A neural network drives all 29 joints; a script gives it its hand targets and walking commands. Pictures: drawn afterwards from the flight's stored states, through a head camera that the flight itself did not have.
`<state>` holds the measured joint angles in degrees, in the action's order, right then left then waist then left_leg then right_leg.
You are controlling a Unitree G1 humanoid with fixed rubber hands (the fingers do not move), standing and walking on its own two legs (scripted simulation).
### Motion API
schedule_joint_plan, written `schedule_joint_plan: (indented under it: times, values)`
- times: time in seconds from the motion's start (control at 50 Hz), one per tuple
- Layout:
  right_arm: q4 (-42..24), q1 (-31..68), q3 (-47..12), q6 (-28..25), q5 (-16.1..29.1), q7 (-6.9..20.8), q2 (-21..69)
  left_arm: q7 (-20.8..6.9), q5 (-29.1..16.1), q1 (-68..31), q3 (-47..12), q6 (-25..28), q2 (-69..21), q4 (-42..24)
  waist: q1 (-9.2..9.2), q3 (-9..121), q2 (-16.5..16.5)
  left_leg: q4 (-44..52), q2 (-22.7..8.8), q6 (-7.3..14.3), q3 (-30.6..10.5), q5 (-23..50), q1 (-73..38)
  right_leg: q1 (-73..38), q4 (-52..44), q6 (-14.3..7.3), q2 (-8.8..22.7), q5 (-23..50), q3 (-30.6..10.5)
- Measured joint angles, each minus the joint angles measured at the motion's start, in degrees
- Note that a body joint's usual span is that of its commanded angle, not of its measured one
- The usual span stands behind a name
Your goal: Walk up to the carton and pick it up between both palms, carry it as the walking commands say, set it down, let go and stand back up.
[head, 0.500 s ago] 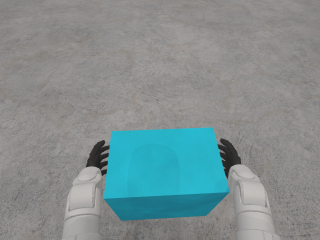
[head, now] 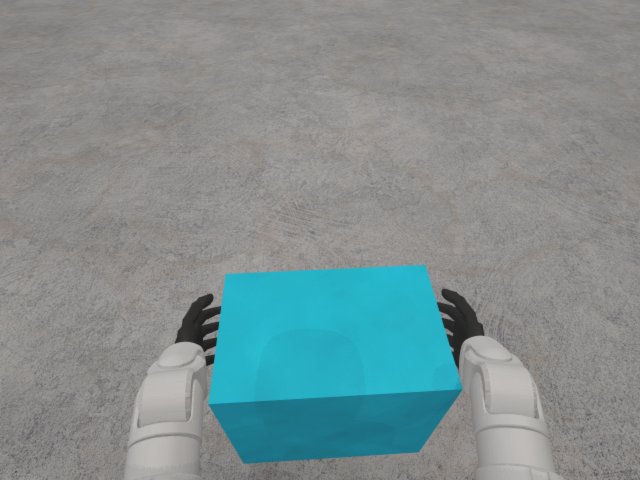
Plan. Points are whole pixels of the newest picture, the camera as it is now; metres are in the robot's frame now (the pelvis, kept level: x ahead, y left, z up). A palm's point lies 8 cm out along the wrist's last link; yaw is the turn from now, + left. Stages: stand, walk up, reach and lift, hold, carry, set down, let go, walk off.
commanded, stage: reach and lift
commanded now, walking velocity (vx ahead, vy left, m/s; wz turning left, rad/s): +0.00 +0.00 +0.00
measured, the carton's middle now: (329, 369) +0.29 -0.01 -0.03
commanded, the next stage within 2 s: hold in 0.72 s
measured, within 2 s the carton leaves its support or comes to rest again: neither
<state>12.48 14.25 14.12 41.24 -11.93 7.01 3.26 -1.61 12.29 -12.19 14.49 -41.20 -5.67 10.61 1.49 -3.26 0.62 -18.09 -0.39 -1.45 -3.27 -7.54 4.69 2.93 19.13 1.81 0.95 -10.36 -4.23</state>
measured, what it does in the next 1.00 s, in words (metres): stands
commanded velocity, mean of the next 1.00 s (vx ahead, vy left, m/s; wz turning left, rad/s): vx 0.00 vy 0.00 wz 0.00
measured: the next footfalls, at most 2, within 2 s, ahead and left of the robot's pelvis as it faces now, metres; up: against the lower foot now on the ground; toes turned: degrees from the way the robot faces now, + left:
right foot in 1.96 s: -0.09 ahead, -0.14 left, +0.00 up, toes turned -36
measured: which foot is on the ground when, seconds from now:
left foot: down 0.00-1.00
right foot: down 0.00-1.00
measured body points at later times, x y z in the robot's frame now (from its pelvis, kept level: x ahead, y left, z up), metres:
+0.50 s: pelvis +0.00 +0.00 +0.00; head +0.00 +0.01 +0.45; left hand +0.29 +0.17 +0.02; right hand +0.29 -0.18 +0.02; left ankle +0.03 +0.14 -0.75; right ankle +0.01 -0.14 -0.75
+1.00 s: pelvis +0.00 +0.00 +0.00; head -0.01 +0.01 +0.45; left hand +0.29 +0.17 +0.02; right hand +0.28 -0.18 +0.02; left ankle +0.03 +0.14 -0.75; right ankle +0.01 -0.14 -0.75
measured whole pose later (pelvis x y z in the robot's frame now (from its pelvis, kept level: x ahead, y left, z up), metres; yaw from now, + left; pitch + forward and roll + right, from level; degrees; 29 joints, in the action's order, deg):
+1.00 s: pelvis +0.00 +0.00 +0.00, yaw -1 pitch -6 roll +0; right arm 6.8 9.1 12.9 41.3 -10.5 6.1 4.1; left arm -2.2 11.7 -8.7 12.7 -41.7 -5.7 6.1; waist 0.2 -4.0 1.3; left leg -17.0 -0.2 -1.2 -2.6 -7.0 4.2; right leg 2.9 18.4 2.0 1.1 -9.9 -5.0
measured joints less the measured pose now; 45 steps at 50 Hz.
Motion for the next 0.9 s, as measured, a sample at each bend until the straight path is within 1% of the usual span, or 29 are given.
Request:
schedule_joint_plan:
  times: [0.22, 0.48, 0.68, 0.9]
  values:
    - [-2.1, -1.5, -0.6, -0.1, 0.8, -0.2, 0.0, 0.3, -0.6, 1.4, -0.9, 0.2, 0.0, -1.9, -0.22, -0.6, 0.5, 1.2, 0.1, 0.1, 0.4, 0.6, 0.3, 0.6, -0.7, 0.2, 0.1, 0.5, -0.4]
    - [-2.7, -2.1, -0.8, -0.6, 1.2, -0.3, 0.1, 0.3, -0.7, 2.1, -1.4, 0.1, 0.1, -3.1, -0.56, -0.5, 0.9, 1.7, 0.2, 0.1, 0.4, 0.9, 0.5, 0.9, -1.2, 0.2, 0.3, 0.7, -0.4]
    - [-4.4, -3.9, -1.2, -0.4, 1.2, -0.5, 0.6, 0.0, -0.9, 3.5, -1.6, 0.0, 0.0, -4.3, -1.06, -0.5, 0.8, 1.9, 0.2, 0.2, 0.4, 0.9, -0.2, 0.2, -1.3, 0.2, 0.3, 0.7, -0.4]
    - [-5.0, -4.4, -0.9, -0.3, 1.2, -0.7, 0.9, -0.4, -0.7, 3.1, -1.8, -0.3, 0.2, -4.2, -1.03, -0.7, 0.8, 1.1, 0.2, 0.2, 0.5, 0.6, -0.2, 0.2, -0.7, 0.2, 0.2, 0.4, -0.6]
